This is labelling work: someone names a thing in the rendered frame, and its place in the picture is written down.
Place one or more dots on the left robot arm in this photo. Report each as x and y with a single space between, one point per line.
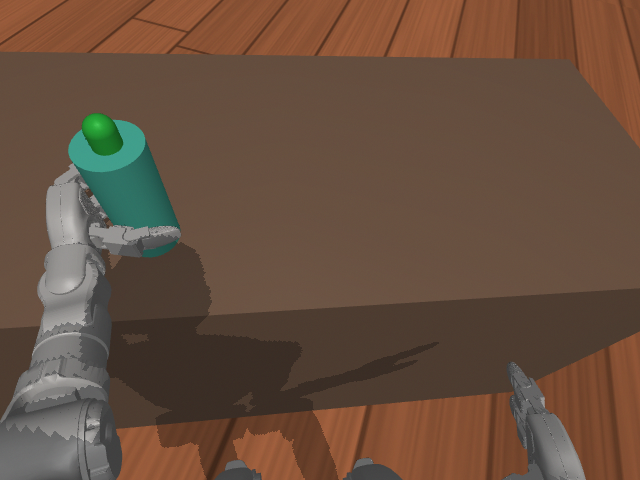
59 425

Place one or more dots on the left robot hand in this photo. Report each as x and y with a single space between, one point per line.
74 218

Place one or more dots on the right robot hand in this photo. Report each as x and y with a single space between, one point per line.
551 454

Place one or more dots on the bottle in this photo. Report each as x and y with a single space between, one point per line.
115 161

